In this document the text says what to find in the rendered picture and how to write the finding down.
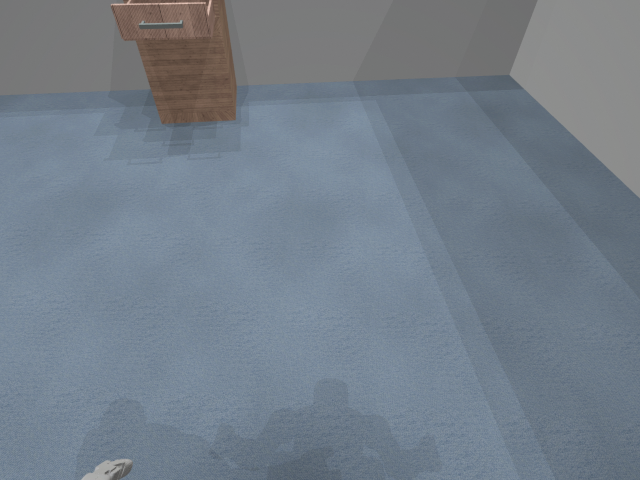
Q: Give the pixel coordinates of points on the handle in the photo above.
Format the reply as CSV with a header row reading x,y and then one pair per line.
x,y
144,25

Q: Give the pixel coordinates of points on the robot left hand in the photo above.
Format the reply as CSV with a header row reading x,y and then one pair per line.
x,y
108,470

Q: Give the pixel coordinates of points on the cabinet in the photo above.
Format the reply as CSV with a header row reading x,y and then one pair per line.
x,y
192,80

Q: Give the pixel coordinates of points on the drawer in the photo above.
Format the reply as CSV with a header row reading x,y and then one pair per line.
x,y
198,19

